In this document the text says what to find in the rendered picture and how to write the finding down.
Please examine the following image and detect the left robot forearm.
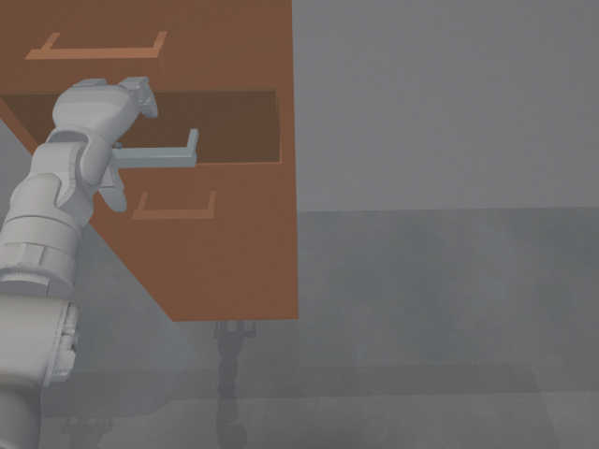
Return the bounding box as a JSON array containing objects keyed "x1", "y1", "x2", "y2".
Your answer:
[{"x1": 0, "y1": 124, "x2": 111, "y2": 298}]

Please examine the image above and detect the cabinet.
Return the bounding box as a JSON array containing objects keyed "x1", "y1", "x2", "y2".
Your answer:
[{"x1": 0, "y1": 0, "x2": 299, "y2": 322}]

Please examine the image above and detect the handle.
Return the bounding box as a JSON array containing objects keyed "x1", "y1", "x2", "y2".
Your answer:
[
  {"x1": 112, "y1": 129, "x2": 198, "y2": 168},
  {"x1": 24, "y1": 48, "x2": 167, "y2": 77},
  {"x1": 132, "y1": 209, "x2": 216, "y2": 226}
]

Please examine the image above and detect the robot left hand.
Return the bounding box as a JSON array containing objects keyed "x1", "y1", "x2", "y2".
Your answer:
[{"x1": 52, "y1": 77, "x2": 158, "y2": 212}]

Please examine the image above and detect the robot left upper arm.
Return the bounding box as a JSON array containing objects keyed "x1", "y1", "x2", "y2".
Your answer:
[{"x1": 0, "y1": 292, "x2": 80, "y2": 449}]

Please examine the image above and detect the drawer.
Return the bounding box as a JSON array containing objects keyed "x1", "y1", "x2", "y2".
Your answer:
[{"x1": 0, "y1": 88, "x2": 280, "y2": 163}]

